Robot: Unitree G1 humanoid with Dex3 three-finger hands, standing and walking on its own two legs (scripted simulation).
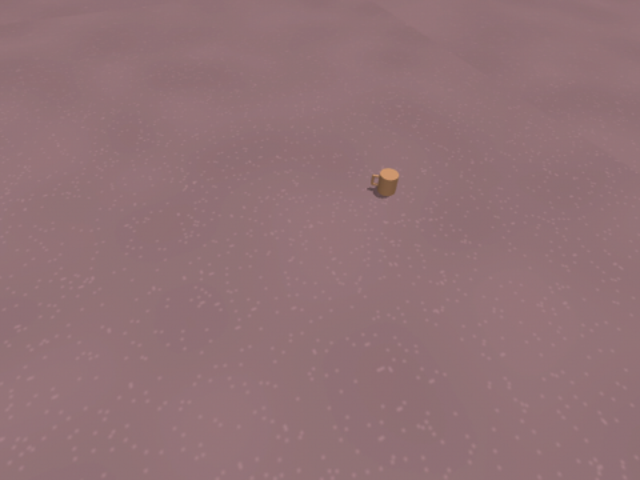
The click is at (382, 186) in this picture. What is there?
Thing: mug
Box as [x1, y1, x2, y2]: [371, 168, 398, 195]
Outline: 373,174 371,184 377,185 377,190 381,194 391,195 395,190 398,173 393,169 386,168 381,170 379,175
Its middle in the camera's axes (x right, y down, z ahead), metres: +0.31 -0.29 +1.86
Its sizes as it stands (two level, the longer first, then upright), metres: 0.122 0.088 0.097
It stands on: the floor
